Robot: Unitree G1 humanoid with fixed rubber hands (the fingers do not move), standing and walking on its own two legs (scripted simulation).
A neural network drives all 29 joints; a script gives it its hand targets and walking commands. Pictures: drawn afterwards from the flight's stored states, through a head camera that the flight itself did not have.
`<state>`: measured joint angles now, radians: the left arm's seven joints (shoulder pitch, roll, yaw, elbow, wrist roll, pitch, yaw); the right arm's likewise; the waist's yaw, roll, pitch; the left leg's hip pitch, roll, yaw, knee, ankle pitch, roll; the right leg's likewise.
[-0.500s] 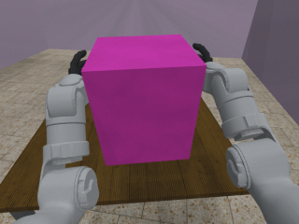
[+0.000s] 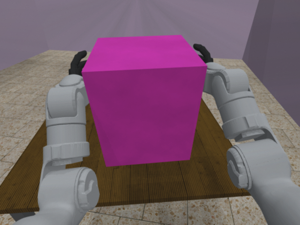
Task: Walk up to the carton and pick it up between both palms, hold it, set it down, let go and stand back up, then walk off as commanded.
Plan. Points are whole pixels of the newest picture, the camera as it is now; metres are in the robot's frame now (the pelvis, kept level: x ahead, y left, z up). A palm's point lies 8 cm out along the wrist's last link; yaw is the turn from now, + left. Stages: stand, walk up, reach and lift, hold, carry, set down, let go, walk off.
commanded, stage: hold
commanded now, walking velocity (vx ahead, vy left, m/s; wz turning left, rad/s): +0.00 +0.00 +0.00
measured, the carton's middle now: (144, 99) +0.36 +0.01 +0.25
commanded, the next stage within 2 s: set down in 0.76 s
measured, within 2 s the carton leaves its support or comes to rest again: neither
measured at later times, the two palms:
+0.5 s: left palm (78, 82) +0.36 +0.16 +0.30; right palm (205, 72) +0.38 -0.14 +0.32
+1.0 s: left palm (75, 73) +0.37 +0.16 +0.32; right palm (201, 70) +0.39 -0.14 +0.32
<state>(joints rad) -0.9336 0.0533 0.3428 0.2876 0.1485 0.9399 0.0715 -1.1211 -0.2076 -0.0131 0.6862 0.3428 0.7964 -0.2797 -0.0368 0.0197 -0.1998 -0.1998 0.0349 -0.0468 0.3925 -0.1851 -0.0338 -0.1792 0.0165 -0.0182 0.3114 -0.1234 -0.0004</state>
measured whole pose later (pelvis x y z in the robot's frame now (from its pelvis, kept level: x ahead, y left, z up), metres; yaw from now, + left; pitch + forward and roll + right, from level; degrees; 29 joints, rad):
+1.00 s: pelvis +0.00 +0.00 +0.00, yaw +0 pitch +0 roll -1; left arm -1.00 0.05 0.43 0.36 0.16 0.83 0.07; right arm -1.13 -0.18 -0.03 0.77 0.34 0.64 -0.27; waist -0.04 0.02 -0.20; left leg -0.20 0.03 -0.05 0.39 -0.19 -0.03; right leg -0.18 0.02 -0.02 0.31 -0.13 0.00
